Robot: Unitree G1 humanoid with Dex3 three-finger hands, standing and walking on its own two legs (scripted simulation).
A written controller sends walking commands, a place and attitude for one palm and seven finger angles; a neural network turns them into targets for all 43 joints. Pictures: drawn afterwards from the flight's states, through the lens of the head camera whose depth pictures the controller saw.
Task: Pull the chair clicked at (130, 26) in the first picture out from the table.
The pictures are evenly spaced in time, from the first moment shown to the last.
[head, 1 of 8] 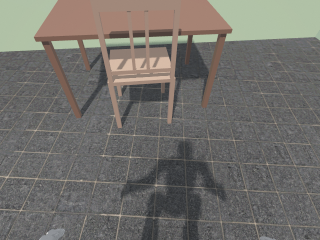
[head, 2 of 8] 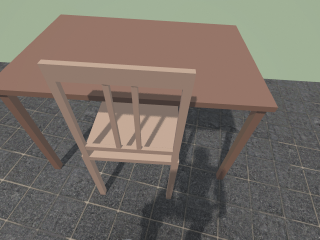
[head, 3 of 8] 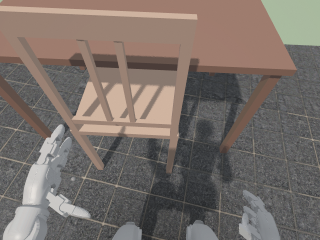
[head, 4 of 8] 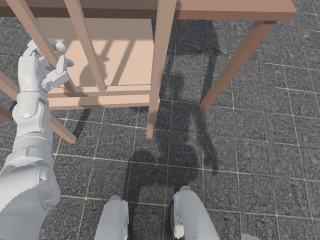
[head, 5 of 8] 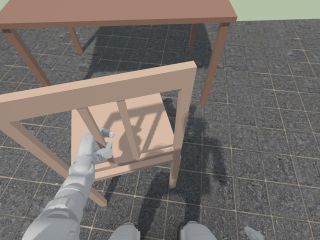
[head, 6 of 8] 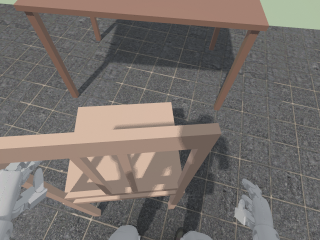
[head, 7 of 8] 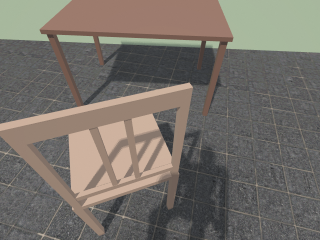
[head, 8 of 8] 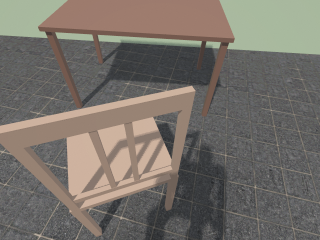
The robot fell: no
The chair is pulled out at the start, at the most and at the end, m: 0.00 0.75 0.75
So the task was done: yes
